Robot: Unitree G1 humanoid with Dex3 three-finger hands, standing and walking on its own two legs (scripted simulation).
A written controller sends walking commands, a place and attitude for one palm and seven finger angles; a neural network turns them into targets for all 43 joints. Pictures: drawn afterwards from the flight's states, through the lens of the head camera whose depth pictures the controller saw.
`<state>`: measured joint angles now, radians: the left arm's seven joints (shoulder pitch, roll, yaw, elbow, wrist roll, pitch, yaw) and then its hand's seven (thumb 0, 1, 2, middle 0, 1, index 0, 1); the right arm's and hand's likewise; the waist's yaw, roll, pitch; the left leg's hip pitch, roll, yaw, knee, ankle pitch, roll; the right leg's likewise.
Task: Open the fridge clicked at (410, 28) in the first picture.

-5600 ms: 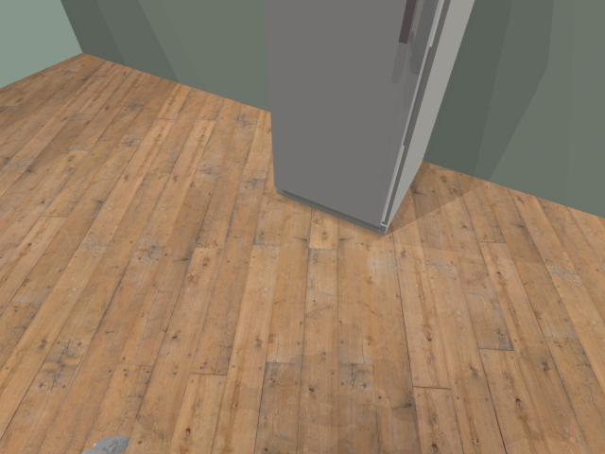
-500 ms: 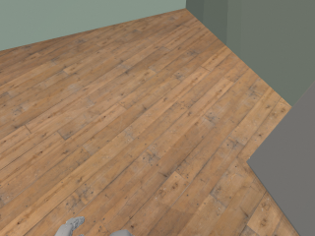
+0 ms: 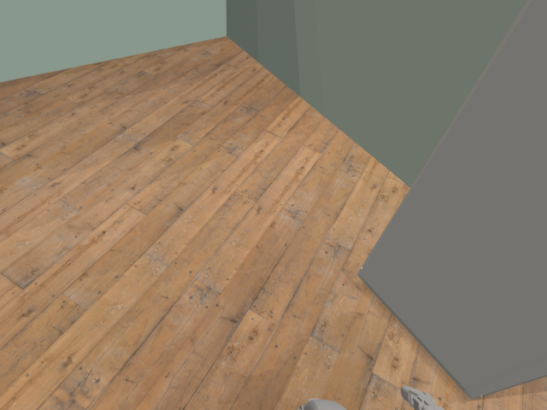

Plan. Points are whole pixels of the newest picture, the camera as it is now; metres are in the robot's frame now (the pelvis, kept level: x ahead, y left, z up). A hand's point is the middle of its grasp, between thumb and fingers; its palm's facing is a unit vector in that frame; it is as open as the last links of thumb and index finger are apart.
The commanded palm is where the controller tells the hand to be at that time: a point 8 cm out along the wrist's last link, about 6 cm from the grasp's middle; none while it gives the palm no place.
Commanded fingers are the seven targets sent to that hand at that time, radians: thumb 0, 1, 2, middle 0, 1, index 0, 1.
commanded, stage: turn to face it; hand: right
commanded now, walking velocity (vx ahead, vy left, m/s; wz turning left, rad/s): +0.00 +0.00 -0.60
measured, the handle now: out of the picture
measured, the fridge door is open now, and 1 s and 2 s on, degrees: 0 0 0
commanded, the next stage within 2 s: take the last steps up to it in 1.24 s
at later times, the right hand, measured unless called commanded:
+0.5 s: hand out of the picture -0.05 -0.29 -0.17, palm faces +0.33 +0.91 -0.26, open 7.4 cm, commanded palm none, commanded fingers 0.00 -0.90 -0.90 0.20 0.30 0.20 0.30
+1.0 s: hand out of the picture -0.05 -0.23 -0.14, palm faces +0.54 +0.80 -0.28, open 7.4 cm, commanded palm none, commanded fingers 0.00 -0.90 -0.90 0.20 0.30 0.20 0.30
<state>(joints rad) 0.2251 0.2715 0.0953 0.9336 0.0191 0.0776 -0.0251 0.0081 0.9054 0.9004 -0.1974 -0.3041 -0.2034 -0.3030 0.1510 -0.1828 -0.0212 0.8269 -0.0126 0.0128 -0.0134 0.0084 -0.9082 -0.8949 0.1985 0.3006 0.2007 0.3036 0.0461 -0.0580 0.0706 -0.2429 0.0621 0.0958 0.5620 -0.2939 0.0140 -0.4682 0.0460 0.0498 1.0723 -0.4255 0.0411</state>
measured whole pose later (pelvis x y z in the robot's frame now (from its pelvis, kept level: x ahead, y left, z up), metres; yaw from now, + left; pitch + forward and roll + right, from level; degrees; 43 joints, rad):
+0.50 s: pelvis -0.03 -0.05 +0.00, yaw -17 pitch -1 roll +1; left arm 0.15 0.23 0.04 0.90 0.01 0.03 -0.01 0.00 0.90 0.90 -0.20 -0.30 -0.20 -0.30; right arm 0.23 -0.29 -0.08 0.93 -0.02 0.07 0.00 0.01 -0.91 -0.90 0.19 0.30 0.20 0.30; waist -0.02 0.04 0.08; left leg -0.48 0.12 0.04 1.11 -0.40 -0.09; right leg -0.27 0.02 -0.03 0.53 -0.25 -0.06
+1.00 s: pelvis -0.03 -0.01 +0.00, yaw -35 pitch -2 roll -1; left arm 0.24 0.27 0.10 0.94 0.02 0.08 -0.03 0.01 0.91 0.90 -0.20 -0.30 -0.20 -0.30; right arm 0.18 -0.18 -0.02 0.86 -0.02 0.02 -0.02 0.01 -0.91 -0.89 0.20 0.30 0.20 0.30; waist 0.04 -0.05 0.07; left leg -0.21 0.07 0.09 0.52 -0.28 -0.01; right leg -0.50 0.02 0.03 1.11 -0.39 0.05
